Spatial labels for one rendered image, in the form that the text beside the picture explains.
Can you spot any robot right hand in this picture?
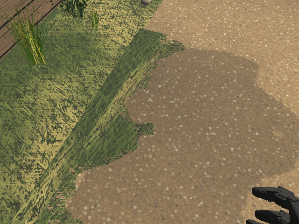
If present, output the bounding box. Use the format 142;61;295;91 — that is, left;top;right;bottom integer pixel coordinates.
246;186;299;224

